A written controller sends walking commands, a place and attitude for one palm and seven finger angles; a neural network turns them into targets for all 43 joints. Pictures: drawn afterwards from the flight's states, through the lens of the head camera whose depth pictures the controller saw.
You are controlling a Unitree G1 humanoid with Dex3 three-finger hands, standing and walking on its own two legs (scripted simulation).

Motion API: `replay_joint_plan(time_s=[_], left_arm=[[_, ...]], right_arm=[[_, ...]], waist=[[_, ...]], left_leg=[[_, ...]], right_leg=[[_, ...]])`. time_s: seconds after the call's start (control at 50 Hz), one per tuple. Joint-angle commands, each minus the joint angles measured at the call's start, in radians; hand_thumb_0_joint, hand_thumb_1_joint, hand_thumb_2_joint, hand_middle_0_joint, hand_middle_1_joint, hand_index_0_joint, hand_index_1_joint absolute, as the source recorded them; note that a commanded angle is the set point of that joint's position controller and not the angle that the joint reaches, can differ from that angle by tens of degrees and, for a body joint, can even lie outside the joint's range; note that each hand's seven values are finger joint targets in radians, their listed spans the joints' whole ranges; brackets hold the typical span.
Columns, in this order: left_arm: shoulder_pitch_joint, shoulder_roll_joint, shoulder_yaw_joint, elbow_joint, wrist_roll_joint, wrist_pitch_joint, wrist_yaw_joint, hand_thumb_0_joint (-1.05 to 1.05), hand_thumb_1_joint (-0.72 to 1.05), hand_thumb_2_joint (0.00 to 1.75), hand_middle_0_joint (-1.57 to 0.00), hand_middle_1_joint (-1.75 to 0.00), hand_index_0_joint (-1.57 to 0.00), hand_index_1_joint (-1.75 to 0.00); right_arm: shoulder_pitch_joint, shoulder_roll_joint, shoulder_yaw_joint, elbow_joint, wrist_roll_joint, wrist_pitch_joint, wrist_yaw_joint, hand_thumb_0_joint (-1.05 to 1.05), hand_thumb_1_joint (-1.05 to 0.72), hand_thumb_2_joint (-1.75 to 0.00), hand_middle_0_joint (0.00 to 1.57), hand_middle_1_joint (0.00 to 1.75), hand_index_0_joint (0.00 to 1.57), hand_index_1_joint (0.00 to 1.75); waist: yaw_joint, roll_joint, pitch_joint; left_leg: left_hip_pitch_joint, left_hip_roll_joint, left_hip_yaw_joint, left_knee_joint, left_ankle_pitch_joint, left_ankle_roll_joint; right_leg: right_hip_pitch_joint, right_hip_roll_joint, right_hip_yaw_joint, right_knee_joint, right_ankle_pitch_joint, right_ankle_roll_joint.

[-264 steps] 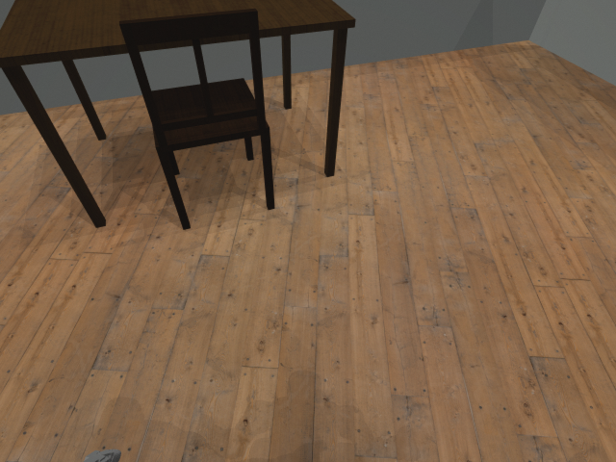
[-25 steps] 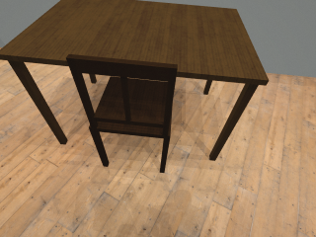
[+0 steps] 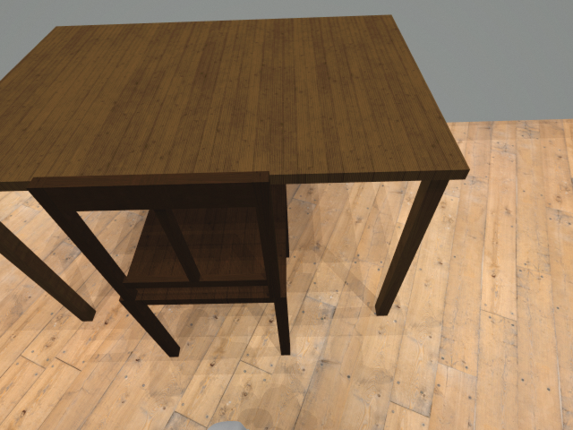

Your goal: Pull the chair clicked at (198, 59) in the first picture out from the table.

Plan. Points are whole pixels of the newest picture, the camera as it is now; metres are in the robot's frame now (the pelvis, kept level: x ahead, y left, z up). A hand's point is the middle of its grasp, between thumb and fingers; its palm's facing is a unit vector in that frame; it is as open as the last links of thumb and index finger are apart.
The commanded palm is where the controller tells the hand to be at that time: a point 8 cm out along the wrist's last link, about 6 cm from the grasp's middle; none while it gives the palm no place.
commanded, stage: come to a stop and stand still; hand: left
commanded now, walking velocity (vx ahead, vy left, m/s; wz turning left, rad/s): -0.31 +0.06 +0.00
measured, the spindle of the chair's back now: (180, 246) +0.48 +0.24 -0.11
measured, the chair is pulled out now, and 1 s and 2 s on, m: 0.00 0.00 0.00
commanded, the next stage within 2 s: look again from close up in 0.94 s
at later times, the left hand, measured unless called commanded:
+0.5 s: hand out of the picture +0.02 +0.20 -0.18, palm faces +0.02 -0.96 -0.28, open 7.4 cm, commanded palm none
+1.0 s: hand out of the picture -0.01 +0.14 -0.17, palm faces +0.01 -0.98 -0.19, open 7.3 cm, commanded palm none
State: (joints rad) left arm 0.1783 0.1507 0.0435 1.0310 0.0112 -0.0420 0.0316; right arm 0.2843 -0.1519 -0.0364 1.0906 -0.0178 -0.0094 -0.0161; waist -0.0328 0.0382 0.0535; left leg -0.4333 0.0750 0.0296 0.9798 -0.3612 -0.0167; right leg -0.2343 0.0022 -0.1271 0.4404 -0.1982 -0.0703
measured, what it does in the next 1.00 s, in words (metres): steps on the spot: left foot, then right foot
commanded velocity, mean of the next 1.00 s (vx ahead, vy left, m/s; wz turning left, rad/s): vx -0.06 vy -0.03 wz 0.00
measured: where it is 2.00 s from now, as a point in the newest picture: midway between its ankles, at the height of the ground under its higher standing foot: outside the picture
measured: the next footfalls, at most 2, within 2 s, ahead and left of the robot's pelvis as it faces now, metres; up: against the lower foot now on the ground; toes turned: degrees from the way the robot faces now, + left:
left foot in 0.16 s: +0.04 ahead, +0.12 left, +0.00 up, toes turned -1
right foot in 0.48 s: +0.01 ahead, -0.11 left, +0.00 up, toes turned -5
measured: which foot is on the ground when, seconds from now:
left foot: up 0.00-0.14, down 0.16-1.00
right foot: down 0.00-0.18, up 0.20-0.46, down 0.48-1.00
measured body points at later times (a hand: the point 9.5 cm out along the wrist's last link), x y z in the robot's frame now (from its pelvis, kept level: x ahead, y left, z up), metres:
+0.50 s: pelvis +0.00 +0.00 -0.01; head +0.03 -0.02 +0.43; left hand +0.02 +0.25 -0.16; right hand +0.09 -0.23 -0.17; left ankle +0.08 +0.14 -0.74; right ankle -0.04 -0.10 -0.75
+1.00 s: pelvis -0.01 -0.03 +0.00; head +0.00 -0.03 +0.45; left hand -0.01 +0.19 -0.16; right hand -0.06 -0.24 -0.17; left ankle +0.02 +0.14 -0.74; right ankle -0.04 -0.10 -0.74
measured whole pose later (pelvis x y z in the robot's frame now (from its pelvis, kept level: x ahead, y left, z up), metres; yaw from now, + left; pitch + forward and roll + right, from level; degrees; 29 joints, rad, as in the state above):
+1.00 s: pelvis -0.01 -0.03 +0.00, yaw -2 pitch -2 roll +0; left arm 0.26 0.13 0.01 1.13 0.00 0.01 0.03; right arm 0.31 -0.14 -0.01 1.18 -0.02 0.02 -0.03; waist -0.01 0.01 0.05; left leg -0.20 0.07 -0.01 0.41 -0.18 -0.07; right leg -0.13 0.04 -0.06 0.42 -0.27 -0.06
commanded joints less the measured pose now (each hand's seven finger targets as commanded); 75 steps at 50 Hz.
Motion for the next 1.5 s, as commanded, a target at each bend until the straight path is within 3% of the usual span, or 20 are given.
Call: replay_joint_plan(time_s=[0.0,0.1,0.16,0.2,0.32,0.38,0.42,0.46,0.5,0.6,0.72,0.86,1.0,1.02,1.04,1.08,1.12,1.2,1.28,1.48], left_arm=[[0.053,0.134,0.010,-0.028,0.007,0.009,0.004,0.00,0.90,0.90,-0.20,-0.30,-0.20,-0.30],[0.060,0.156,0.026,-0.026,0.002,0.048,0.012,0.00,0.90,0.90,-0.20,-0.30,-0.20,-0.30],[0.117,0.090,0.014,-0.044,-0.007,0.068,0.017,0.00,0.90,0.90,-0.20,-0.30,-0.20,-0.30],[0.109,0.111,0.017,-0.035,-0.006,0.081,0.017,0.00,0.90,0.90,-0.20,-0.30,-0.20,-0.30],[0.112,0.096,0.017,-0.039,-0.001,0.083,0.004,0.00,0.90,0.90,-0.20,-0.30,-0.20,-0.30],[0.144,0.081,0.007,-0.030,0.000,0.075,0.003,0.00,0.90,0.90,-0.20,-0.30,-0.20,-0.30],[0.202,0.097,0.004,-0.005,0.007,0.064,0.006,0.00,0.90,0.90,-0.20,-0.30,-0.20,-0.30],[0.136,0.193,0.007,-0.022,0.013,0.053,0.009,0.00,0.90,0.90,-0.20,-0.30,-0.20,-0.30],[0.071,0.192,0.006,-0.037,0.014,0.044,0.008,0.00,0.90,0.90,-0.20,-0.30,-0.20,-0.30],[0.072,0.143,-0.011,-0.002,-0.001,0.032,0.007,0.00,0.90,0.90,-0.20,-0.30,-0.20,-0.30],[0.113,0.130,-0.010,0.046,-0.009,0.034,0.006,0.00,0.90,0.90,-0.20,-0.30,-0.20,-0.30],[0.111,0.117,-0.009,0.058,-0.009,0.039,0.003,0.00,0.90,0.90,-0.20,-0.30,-0.20,-0.30],[0.143,0.096,-0.010,0.067,-0.010,0.036,0.003,0.00,0.90,0.90,-0.20,-0.30,-0.20,-0.30],[0.260,0.110,-0.015,0.092,0.012,-0.008,0.044,0.00,0.90,0.90,-0.20,-0.30,-0.20,-0.30],[0.223,0.157,-0.011,0.047,0.012,-0.021,0.039,0.00,0.90,0.90,-0.20,-0.30,-0.20,-0.30],[0.157,0.140,-0.013,0.005,0.014,-0.020,0.031,0.00,0.90,0.90,-0.20,-0.30,-0.20,-0.30],[0.137,0.127,-0.013,-0.013,0.005,-0.014,0.028,0.00,0.90,0.90,-0.20,-0.30,-0.20,-0.30],[0.176,0.078,-0.025,-0.006,0.006,0.019,0.023,0.00,0.90,0.90,-0.20,-0.30,-0.20,-0.30],[0.176,0.082,-0.034,-0.002,0.006,0.025,0.015,0.00,0.90,0.90,-0.20,-0.30,-0.20,-0.30],[0.170,0.117,-0.035,0.005,0.005,0.024,0.008,0.00,0.90,0.90,-0.20,-0.30,-0.20,-0.30]], right_arm=[[0.086,-0.004,0.012,-0.005,0.013,0.012,-0.009,0.00,-0.90,-0.90,0.20,0.30,0.20,0.30],[0.044,-0.061,-0.013,-0.024,0.009,0.025,-0.012,0.00,-0.90,-0.90,0.20,0.30,0.20,0.30],[0.005,-0.166,-0.023,-0.066,-0.001,0.019,-0.022,0.00,-0.90,-0.90,0.20,0.30,0.20,0.30],[-0.040,-0.172,-0.022,-0.078,-0.004,0.014,-0.035,0.00,-0.90,-0.90,0.20,0.30,0.20,0.30],[-0.106,-0.192,-0.044,-0.118,-0.007,0.029,-0.029,0.00,-0.90,-0.90,0.20,0.30,0.20,0.30],[-0.099,-0.191,-0.050,-0.112,-0.006,0.032,-0.020,0.00,-0.90,-0.90,0.20,0.30,0.20,0.30],[-0.106,-0.172,-0.050,-0.110,0.007,0.033,-0.013,0.00,-0.90,-0.90,0.20,0.30,0.20,0.30],[-0.121,-0.080,-0.030,-0.134,0.017,0.038,0.000,0.00,-0.90,-0.90,0.20,0.30,0.20,0.30],[-0.174,-0.085,-0.025,-0.136,0.006,0.055,0.000,0.00,-0.90,-0.90,0.20,0.30,0.20,0.30],[-0.063,-0.074,-0.005,-0.039,0.009,0.029,-0.008,0.00,-0.90,-0.90,0.20,0.30,0.20,0.30],[-0.036,-0.085,0.011,0.017,0.005,0.015,-0.019,0.00,-0.90,-0.90,0.20,0.30,0.20,0.30],[0.025,-0.065,0.016,0.050,0.000,0.018,-0.019,0.00,-0.90,-0.90,0.20,0.30,0.20,0.30],[0.065,-0.053,0.018,0.059,0.003,0.008,-0.023,0.00,-0.90,-0.90,0.20,0.30,0.20,0.30],[-0.068,-0.074,0.021,-0.019,0.009,-0.014,-0.012,0.00,-0.90,-0.90,0.20,0.30,0.20,0.30],[0.020,-0.028,0.021,-0.059,0.008,-0.003,-0.007,0.00,-0.90,-0.90,0.20,0.30,0.20,0.30],[0.064,-0.018,0.018,-0.061,0.014,-0.006,-0.001,0.00,-0.90,-0.90,0.20,0.30,0.20,0.30],[0.103,-0.026,0.022,-0.061,0.009,-0.013,-0.001,0.00,-0.90,-0.90,0.20,0.30,0.20,0.30],[0.078,-0.083,0.023,-0.068,0.001,-0.026,-0.010,0.00,-0.90,-0.90,0.20,0.30,0.20,0.30],[0.054,-0.104,0.023,-0.077,0.005,-0.023,-0.012,0.00,-0.90,-0.90,0.20,0.30,0.20,0.30],[0.030,-0.131,0.027,-0.058,0.007,-0.033,-0.012,0.00,-0.90,-0.90,0.20,0.30,0.20,0.30]], waist=[[0.025,-0.135,-0.073],[0.019,-0.153,-0.032],[0.043,0.163,-0.035],[0.044,0.223,-0.064],[0.029,0.115,-0.140],[0.026,0.140,-0.151],[0.052,0.043,-0.137],[0.020,-0.197,-0.045],[0.032,-0.269,0.018],[0.008,-0.124,0.009],[0.036,-0.016,-0.012],[0.032,-0.056,0.055],[0.037,-0.047,0.039],[0.097,-0.102,0.056],[0.018,-0.092,-0.051],[-0.002,-0.074,-0.113],[-0.010,-0.076,-0.088],[0.036,0.103,0.021],[0.037,-0.036,0.069],[0.040,-0.028,-0.016]], left_leg=[[0.117,-0.014,0.025,-0.231,0.044,-0.025],[0.261,-0.004,0.020,-0.497,0.303,-0.015],[0.220,0.258,-0.214,-0.637,0.775,0.145],[0.195,0.289,-0.256,-0.677,0.768,0.224],[0.316,0.237,-0.156,-0.624,0.631,0.208],[0.304,0.209,-0.154,-0.620,0.513,0.180],[0.222,0.134,-0.104,-0.548,0.346,0.112],[0.112,-0.021,0.012,-0.446,0.042,0.001],[0.165,-0.026,-0.026,-0.337,-0.038,0.000],[0.259,-0.013,-0.039,-0.497,0.228,0.004],[0.280,0.020,-0.053,-0.581,0.284,0.000],[0.248,0.011,-0.045,-0.596,0.205,-0.003],[0.248,0.016,-0.050,-0.606,0.230,0.004],[0.099,-0.009,0.002,-0.337,0.124,-0.022],[0.087,-0.017,-0.054,-0.275,0.001,0.008],[0.134,-0.028,-0.008,-0.318,0.011,0.008],[0.228,-0.027,-0.009,-0.465,0.132,0.014],[0.134,0.055,-0.133,-0.575,0.266,0.070],[0.118,0.034,-0.137,-0.618,0.127,0.073],[0.213,0.028,-0.116,-0.626,0.255,0.074]], right_leg=[[0.022,-0.237,0.126,-0.105,0.582,-0.098],[-0.039,-0.209,0.136,0.016,0.375,-0.034],[-0.049,-0.029,0.039,0.244,-0.195,0.073],[-0.071,-0.021,0.126,0.501,-0.416,0.075],[-0.142,-0.029,0.121,0.484,-0.348,0.093],[-0.050,-0.030,0.090,0.235,-0.271,0.085],[0.078,-0.035,0.084,-0.041,-0.056,0.087],[-0.001,-0.260,0.343,-0.181,0.003,-0.004],[-0.163,-0.283,0.377,-0.226,-0.048,-0.067],[-0.070,-0.169,0.226,-0.097,0.135,-0.008],[0.017,-0.122,0.214,-0.130,0.053,0.040],[-0.021,-0.117,0.224,-0.197,-0.149,0.028],[0.003,-0.105,0.202,-0.178,-0.109,0.029],[0.055,-0.200,0.321,-0.139,0.575,0.109],[0.121,-0.265,0.312,-0.092,0.642,0.061],[0.107,-0.209,0.234,-0.061,0.438,-0.050],[0.039,-0.164,0.203,-0.018,0.255,-0.033],[0.014,-0.055,0.147,0.022,-0.067,0.025],[-0.004,-0.064,0.153,-0.006,-0.087,0.034],[0.035,-0.090,0.151,-0.010,0.005,0.051]])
